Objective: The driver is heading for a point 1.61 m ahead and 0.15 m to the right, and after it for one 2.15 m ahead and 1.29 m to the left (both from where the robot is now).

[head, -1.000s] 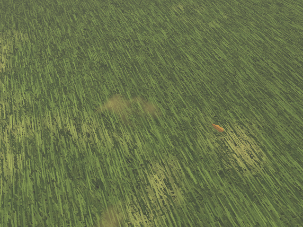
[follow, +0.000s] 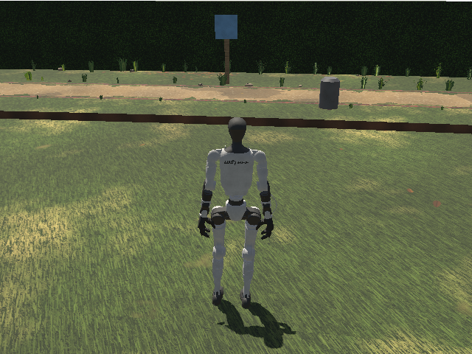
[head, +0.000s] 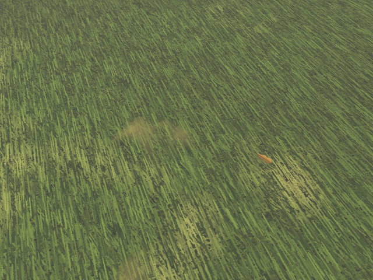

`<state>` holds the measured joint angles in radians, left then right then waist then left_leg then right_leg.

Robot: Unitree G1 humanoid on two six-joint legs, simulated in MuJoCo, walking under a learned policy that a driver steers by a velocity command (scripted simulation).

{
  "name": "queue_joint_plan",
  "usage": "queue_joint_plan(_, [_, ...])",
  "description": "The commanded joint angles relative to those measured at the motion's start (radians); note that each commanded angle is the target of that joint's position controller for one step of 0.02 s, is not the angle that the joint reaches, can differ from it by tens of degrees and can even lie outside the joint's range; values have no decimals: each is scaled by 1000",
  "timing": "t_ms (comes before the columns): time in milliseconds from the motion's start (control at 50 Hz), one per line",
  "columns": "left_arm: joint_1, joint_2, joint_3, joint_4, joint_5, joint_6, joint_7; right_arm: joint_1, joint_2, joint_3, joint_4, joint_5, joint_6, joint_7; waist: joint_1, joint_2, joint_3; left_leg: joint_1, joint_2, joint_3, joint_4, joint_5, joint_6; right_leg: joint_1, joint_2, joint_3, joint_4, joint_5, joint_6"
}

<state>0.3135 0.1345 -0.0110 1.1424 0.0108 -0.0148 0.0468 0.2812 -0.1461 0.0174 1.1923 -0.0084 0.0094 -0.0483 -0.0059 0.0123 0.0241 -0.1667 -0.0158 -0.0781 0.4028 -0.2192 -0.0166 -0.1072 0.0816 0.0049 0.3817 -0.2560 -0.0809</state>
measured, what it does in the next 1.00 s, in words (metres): walks ahead: left foot, then right foot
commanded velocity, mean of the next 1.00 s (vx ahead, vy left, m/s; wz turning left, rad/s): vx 0.38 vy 0.00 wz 0.00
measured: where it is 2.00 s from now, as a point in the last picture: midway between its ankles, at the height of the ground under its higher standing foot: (176, 181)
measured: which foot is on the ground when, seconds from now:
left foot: down 0.00-0.06, up 0.08-0.38, down 0.40-0.90, up 0.92-1.00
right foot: down 0.00-0.40, up 0.42-0.90, down 0.92-1.00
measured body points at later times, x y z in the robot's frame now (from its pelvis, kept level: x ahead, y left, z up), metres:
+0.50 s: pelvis +0.14 +0.07 -0.01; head +0.15 +0.09 +0.44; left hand +0.07 +0.31 -0.17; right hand +0.20 -0.18 -0.15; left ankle +0.15 +0.15 -0.74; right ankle +0.01 -0.05 -0.67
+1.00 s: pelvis +0.42 +0.06 -0.02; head +0.45 +0.06 +0.43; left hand +0.53 +0.30 -0.15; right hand +0.36 -0.17 -0.17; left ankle +0.23 +0.16 -0.64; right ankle +0.49 +0.01 -0.74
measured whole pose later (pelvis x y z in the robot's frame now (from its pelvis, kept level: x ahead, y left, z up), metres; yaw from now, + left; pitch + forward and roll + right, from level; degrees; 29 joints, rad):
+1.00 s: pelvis +0.42 +0.06 -0.02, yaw +1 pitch +0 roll +0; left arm 0.13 0.19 0.06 0.95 0.02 -0.08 -0.01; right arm 0.42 -0.16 -0.03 1.07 -0.01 -0.08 -0.01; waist -0.02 0.02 0.07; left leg -0.20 -0.03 0.01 1.14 -0.40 0.10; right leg -0.38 0.06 -0.13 0.55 -0.18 -0.13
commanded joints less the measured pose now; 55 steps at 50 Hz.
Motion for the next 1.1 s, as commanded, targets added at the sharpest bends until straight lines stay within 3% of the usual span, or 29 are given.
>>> queue_joint_plan(20, [85, 77, 11, -6, 1, -3, 2, 74, -61, -6, -1, -2, -1, -2, 5, -19, 33, -18, 71, -48, -38, 84, 40, -30, -155, 133, -96, 117, -1])
queue_joint_plan(60, [101, 120, 28, -7, 1, 5, 1, 54, -66, -10, -17, -11, 0, 0, 22, -65, 60, -80, 20, 0, 40, -70, 49, -39, -161, 188, -147, -190, -29])
queue_joint_plan(100, [165, 164, 51, 1, 1, 16, -2, 2, -72, -16, -58, -30, -2, 12, 57, -136, 118, -249, -29, 84, 211, -238, 65, -29, -256, 332, -221, -511, -112])
queue_joint_plan(120, [196, 162, 57, 6, 5, 16, -5, -34, -70, -18, -82, -38, -8, 19, 76, -141, 165, -319, -8, 108, 292, -255, 70, -42, -314, 403, -255, -567, -153])
queue_joint_plan(160, [232, 154, 62, 11, 20, 1, -9, -95, -72, -24, -127, -39, -25, 31, 84, -103, 215, -465, 49, 93, 454, -261, 72, -13, -385, 479, -292, -495, -207])
queue_joint_plan(220, [216, 152, 66, -3, 18, -30, -14, -111, -79, -38, -156, -29, -57, 50, 53, -58, 169, -513, 74, 91, 462, -181, 68, 64, -353, 386, -268, -277, -190])
queue_joint_plan(320, [208, 163, 65, -23, 15, -55, -16, -172, -83, -53, -221, -11, -64, 66, 37, -121, 126, -312, 39, 145, 271, -99, 68, -24, -303, 244, -213, -72, -155])
queue_joint_plan(340, [194, 169, 66, -29, 13, -57, -19, -148, -82, -55, -221, -9, -63, 67, 19, -124, 121, -231, 27, 160, 226, -71, 72, -70, -298, 223, -188, -34, -144])
queue_joint_plan(380, [165, 174, 64, -43, 8, -62, -24, 8, -90, -70, -171, -5, -68, 62, -56, -82, 81, 46, -33, 199, 117, -3, 78, -195, -252, 160, -50, 88, -106])
queue_joint_plan(400, [171, 158, 57, -46, 12, -72, -31, 131, -130, -90, -134, -7, -78, 53, -107, -24, 20, 220, -10, 151, 79, -32, 91, -259, -199, 96, 126, 168, -79])
queue_joint_plan(420, [161, 89, 37, -85, 1, -80, -42, 297, -237, -117, -116, -25, -89, 40, -165, 173, -79, 390, 260, -235, -92, -304, 164, -411, -89, -29, 481, 35, -20])
queue_joint_plan(440, [181, 90, 44, -106, 11, -78, -49, 357, -284, -125, -88, -20, -76, 45, -134, 270, -98, 393, 417, -619, -259, -476, 241, -572, -2, -36, 729, -294, -13])
queue_joint_plan(460, [134, 133, 57, -114, 28, -68, -54, 236, -228, -111, -115, -14, -66, 47, -68, 125, 11, 268, 397, -571, -251, -574, 238, -612, -92, 25, 843, -217, -31])
queue_joint_plan(480, [80, 120, 55, -125, 30, -71, -65, 118, -183, -100, -160, -11, -73, 55, -38, 43, 85, 151, 359, -454, -256, -460, 223, -609, -133, 35, 837, -104, -36])
queue_joint_plan(500, [66, 97, 53, -126, 24, -73, -70, 64, -161, -91, -178, -11, -83, 59, -7, 17, 101, 83, 311, -340, -269, -291, 207, -565, -160, 38, 797, -32, -30])
queue_joint_plan(540, [85, 91, 57, -117, 29, -60, -75, 69, -109, -72, -170, -9, -101, 53, 29, 34, 78, 47, 240, -185, -272, -50, 180, -496, -178, 19, 747, 20, -5])
queue_joint_plan(560, [82, 94, 60, -120, 27, -54, -76, 103, -104, -68, -158, -8, -108, 49, 33, 46, 65, 63, 225, -142, -267, 52, 180, -496, -172, 3, 738, 38, 3])
queue_joint_plan(680, [-176, 86, 62, -213, 21, -33, -81, 239, -101, -52, -122, -6, -118, 40, 0, 51, 102, 122, 191, -9, -262, 417, 190, -618, -156, -72, 556, 150, 41])
queue_joint_plan(780, [-343, 73, 47, -275, 7, -38, -81, 286, -112, -48, -110, -7, -123, 32, -31, 74, 116, 163, 189, 41, -252, 584, 184, -505, -102, -130, 270, 225, 16])
queue_joint_plan(840, [-305, 103, 58, -279, 6, -45, -70, 267, -131, -51, -105, -13, -124, 25, 10, 79, 80, 246, 217, 62, -155, 839, 177, -398, -64, -137, 206, 163, -39])
queue_joint_plan(880, [-112, 141, 80, -220, 4, -57, -55, 241, -158, -60, -107, -19, -119, 21, 91, 84, -25, 282, 213, 78, 76, 1011, 164, -206, -14, -137, 168, 102, -75])
queue_joint_plan(900, [42, 164, 94, -170, 12, -66, -46, 223, -164, -63, -112, -14, -114, 23, 160, 63, -100, 204, 186, 100, 274, 904, 151, -4, -30, -118, 94, 146, -95])
queue_joint_plan(920, [194, 244, 117, -142, 38, -69, -36, 237, -126, -52, -137, -5, -113, 30, 198, -25, -214, 8, 133, 130, 570, 544, 143, 234, -243, 117, 81, 8, -141])
queue_joint_plan(940, [198, 313, 133, -149, 49, -64, -45, 371, -13, -39, -145, 28, -108, 45, 110, -231, -307, -358, -71, 132, 957, -307, 106, 460, -522, 653, -36, -25, -311])
queue_joint_plan(960, [108, 267, 127, -156, 8, -52, -53, 270, -122, -65, -154, 5, -102, 42, 104, -76, -239, -456, -21, 20, 1007, -244, 127, 365, -467, 684, -126, -179, -288])
queue_joint_plan(980, [-1, 205, 108, -176, -1, -56, -56, 158, -132, -71, -196, -3, -106, 46, 72, -57, -82, -491, 32, 23, 958, -138, 131, 208, -437, 514, -156, -170, -245])
queue_joint_plan(1000, [-44, 151, 94, -177, 4, -66, -59, 112, -119, -71, -205, -7, -110, 48, 46, -1, -15, -449, 64, 25, 896, -79, 130, 84, -394, 411, -191, -43, -212])
queue_joint_plan(1040, [-27, 93, 73, -147, 4, -83, -49, 135, -80, -70, -196, -30, -87, 56, -14, -17, 18, -343, 98, 30, 803, -55, 109, -52, -317, 251, -218, 126, -156])
queue_joint_plan(1100, [51, 122, 72, -116, 0, -103, -43, 109, -61, -71, -210, -34, -58, 68, -35, -40, 31, -356, 106, 64, 722, -30, 81, -71, -285, 152, -237, 275, -147])
Next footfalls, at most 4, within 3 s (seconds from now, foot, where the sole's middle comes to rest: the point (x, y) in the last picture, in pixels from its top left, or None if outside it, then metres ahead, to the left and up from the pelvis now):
0.40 left None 0.19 0.15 -0.78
0.92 right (197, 276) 0.54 0.01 -0.78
1.46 left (155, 201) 0.85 0.17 -0.78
2.02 right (195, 150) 1.12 0.00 -0.78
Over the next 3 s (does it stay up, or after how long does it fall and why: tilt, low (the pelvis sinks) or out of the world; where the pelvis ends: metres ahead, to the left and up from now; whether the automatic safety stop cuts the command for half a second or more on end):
stays up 1.47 -0.07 0.00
